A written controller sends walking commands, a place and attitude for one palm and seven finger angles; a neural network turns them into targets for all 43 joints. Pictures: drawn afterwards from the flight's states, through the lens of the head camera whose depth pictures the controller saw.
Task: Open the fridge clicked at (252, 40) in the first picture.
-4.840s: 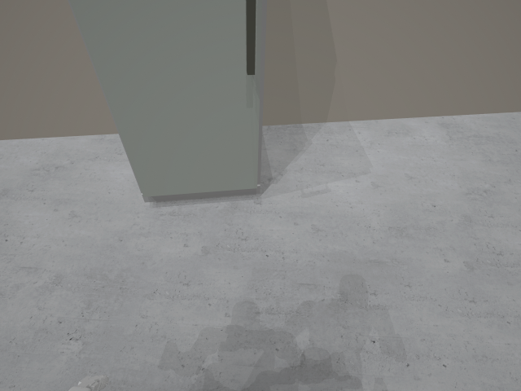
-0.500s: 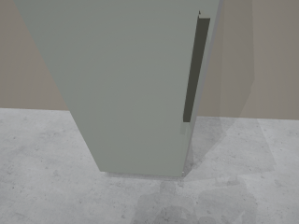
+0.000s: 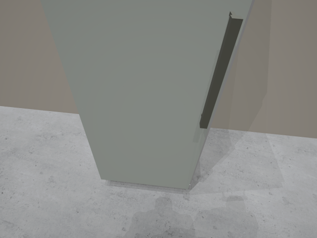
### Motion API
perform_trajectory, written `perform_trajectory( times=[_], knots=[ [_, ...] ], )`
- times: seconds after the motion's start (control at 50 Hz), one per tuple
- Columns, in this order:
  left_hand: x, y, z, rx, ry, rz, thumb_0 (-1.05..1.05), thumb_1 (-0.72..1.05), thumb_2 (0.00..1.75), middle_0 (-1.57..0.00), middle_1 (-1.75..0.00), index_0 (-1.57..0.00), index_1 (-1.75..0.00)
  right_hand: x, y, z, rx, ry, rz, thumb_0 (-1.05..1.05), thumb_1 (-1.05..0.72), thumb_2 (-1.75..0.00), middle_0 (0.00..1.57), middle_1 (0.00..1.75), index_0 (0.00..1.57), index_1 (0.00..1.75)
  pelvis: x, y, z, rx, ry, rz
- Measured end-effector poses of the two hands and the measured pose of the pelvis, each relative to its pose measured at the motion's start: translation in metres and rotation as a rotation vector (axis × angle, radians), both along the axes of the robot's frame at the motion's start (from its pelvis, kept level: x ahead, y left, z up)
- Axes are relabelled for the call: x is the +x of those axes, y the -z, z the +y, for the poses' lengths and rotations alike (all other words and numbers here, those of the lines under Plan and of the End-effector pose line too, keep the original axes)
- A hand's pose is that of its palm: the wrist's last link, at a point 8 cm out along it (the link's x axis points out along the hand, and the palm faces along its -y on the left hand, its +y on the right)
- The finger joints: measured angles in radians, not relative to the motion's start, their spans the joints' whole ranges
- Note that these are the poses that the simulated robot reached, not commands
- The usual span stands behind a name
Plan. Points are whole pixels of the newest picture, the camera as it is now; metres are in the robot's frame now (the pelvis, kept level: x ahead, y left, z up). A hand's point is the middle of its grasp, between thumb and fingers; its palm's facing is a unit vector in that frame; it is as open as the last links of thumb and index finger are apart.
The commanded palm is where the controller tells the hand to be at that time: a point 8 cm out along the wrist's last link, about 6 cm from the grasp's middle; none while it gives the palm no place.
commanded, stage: come to a stop and stand still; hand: right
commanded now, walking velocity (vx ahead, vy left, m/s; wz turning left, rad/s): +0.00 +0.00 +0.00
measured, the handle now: (215, 79) +0.55 -0.13 +0.15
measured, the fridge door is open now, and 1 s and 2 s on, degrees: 0 0 0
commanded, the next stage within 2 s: look again from close up in 0.72 s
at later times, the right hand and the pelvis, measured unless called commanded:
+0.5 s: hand out of the picture -0.07 -0.16 -0.17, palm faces +0.07 +0.98 -0.19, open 7.3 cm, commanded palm none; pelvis -0.04 +0.01 +0.01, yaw -2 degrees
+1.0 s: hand out of the picture -0.06 -0.16 -0.17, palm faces +0.08 +0.98 -0.16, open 7.3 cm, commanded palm none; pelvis -0.05 +0.00 +0.00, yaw -2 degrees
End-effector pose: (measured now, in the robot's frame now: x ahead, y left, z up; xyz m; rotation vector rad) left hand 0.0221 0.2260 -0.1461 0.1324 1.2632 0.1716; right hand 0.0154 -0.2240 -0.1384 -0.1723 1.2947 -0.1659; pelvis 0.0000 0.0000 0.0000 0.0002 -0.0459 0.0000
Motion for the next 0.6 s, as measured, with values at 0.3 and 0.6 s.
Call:
perform_trajectory(
  times=[0.3, 0.6],
  knots=[
    [-0.048, -0.005, 0.001, -0.025, 0.030, 0.068, 0.00, 0.92, 0.90, -0.20, -0.30, -0.19, -0.30, -0.067, -0.003, 0.015, 0.029, 0.050, 0.067, 0.00, -0.91, -0.90, 0.20, 0.30, 0.20, 0.30, -0.029, -0.007, 0.008, -0.003, 0.021, -0.008],
    [-0.118, -0.003, -0.014, -0.049, -0.007, 0.212, 0.00, 0.91, 0.90, -0.20, -0.30, -0.19, -0.30, -0.100, 0.002, 0.017, 0.045, 0.077, 0.116, 0.00, -0.91, -0.90, 0.20, 0.30, 0.20, 0.30, -0.047, -0.004, 0.006, -0.002, 0.031, 0.011]
  ],
)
